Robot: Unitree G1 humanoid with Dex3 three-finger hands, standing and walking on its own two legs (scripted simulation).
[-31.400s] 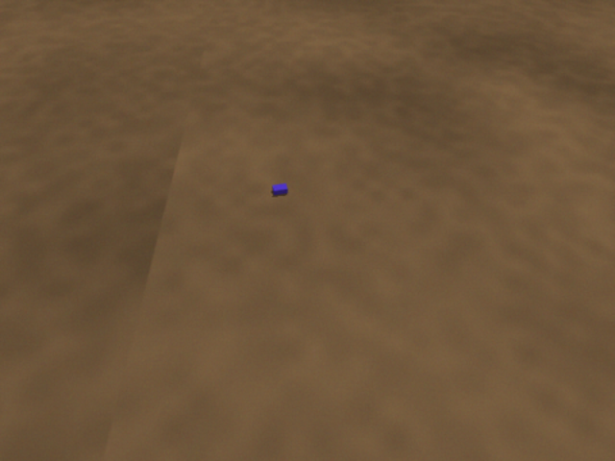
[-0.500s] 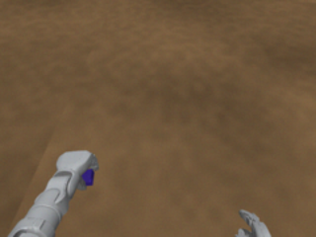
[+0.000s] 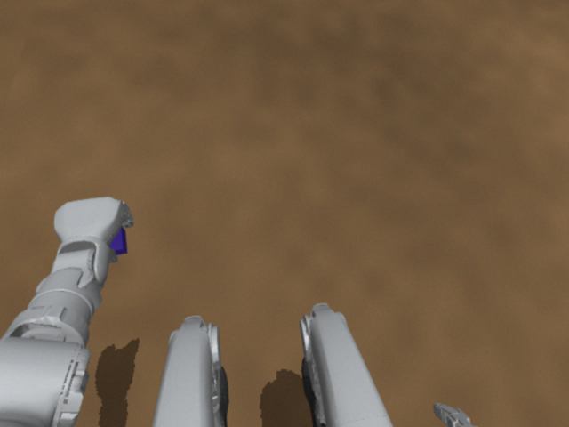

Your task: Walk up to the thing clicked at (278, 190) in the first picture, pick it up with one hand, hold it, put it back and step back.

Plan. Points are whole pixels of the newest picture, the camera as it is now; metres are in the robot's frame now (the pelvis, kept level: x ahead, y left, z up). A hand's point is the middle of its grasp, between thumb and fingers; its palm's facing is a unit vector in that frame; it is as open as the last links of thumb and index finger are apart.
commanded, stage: crouch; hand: left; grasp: from above
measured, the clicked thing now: (103, 243) +0.42 +0.25 -0.16
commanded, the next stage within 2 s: lower in 1.18 s
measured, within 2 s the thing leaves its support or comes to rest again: neither
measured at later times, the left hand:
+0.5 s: hand (132, 263) +0.42 +0.25 -0.30, palm faces -0.44 -0.03 -0.90, open 6.9 cm
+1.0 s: hand (143, 268) +0.43 +0.25 -0.37, palm faces -0.47 -0.05 -0.88, open 6.8 cm
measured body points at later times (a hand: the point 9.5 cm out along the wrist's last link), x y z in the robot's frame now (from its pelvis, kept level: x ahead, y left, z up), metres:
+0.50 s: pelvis -0.01 -0.01 -0.14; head +0.22 +0.03 +0.25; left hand +0.44 +0.25 -0.25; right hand +0.08 -0.29 -0.26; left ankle +0.08 +0.12 -0.52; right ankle +0.07 -0.15 -0.52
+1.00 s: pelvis -0.02 -0.01 -0.21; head +0.21 +0.03 +0.18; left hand +0.45 +0.25 -0.32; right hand +0.03 -0.28 -0.32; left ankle +0.08 +0.12 -0.52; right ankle +0.07 -0.14 -0.52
